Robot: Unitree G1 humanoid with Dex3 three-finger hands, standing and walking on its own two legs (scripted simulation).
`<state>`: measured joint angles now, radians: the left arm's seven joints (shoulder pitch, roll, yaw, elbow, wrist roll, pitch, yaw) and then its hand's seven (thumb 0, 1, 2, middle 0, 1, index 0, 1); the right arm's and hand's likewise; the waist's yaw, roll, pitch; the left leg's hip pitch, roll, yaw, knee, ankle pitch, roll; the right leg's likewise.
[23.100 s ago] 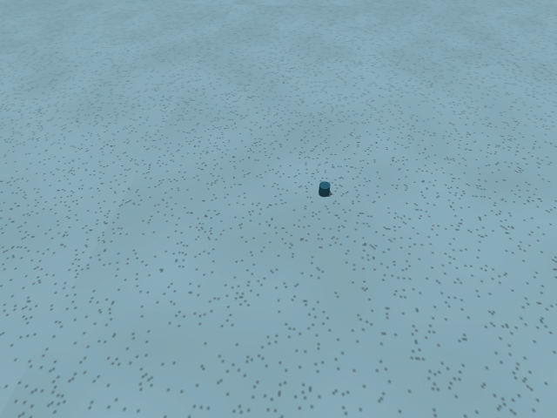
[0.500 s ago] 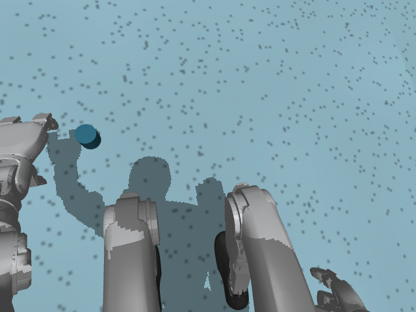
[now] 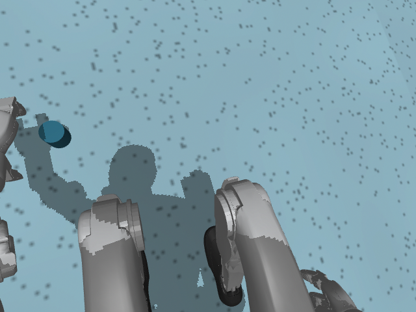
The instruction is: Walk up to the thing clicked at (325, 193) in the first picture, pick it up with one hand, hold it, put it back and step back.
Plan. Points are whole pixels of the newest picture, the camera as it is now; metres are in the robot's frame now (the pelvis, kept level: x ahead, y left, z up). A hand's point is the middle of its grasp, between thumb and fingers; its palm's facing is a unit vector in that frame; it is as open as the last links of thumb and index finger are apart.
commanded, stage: rise first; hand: left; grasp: from above
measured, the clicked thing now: (55, 134) +0.49 +0.31 -0.31
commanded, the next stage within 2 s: none
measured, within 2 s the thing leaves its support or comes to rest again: neither
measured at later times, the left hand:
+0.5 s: hand (13, 146) +0.43 +0.34 -0.19, palm faces -0.44 -0.11 -0.89, open 14.1 cm
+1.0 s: hand (19, 141) +0.45 +0.34 -0.20, palm faces -0.44 -0.10 -0.89, open 14.1 cm
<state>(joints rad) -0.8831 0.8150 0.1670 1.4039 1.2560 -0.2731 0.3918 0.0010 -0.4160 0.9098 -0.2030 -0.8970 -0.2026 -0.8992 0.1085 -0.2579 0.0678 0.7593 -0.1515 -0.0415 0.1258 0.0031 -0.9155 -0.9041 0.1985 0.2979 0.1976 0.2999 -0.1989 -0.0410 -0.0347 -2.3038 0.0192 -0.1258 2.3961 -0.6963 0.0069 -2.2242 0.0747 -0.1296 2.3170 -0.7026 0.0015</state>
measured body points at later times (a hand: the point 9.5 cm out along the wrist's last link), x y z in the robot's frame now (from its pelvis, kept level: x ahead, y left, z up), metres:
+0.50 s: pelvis +0.00 +0.00 -0.01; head +0.24 +0.09 +0.36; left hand +0.45 +0.35 -0.14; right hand +0.07 -0.27 -0.11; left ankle +0.07 +0.12 -0.30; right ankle +0.09 -0.11 -0.30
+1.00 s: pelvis +0.00 +0.00 -0.02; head +0.25 +0.09 +0.34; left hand +0.46 +0.34 -0.15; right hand +0.05 -0.27 -0.11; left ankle +0.07 +0.12 -0.30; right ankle +0.09 -0.11 -0.30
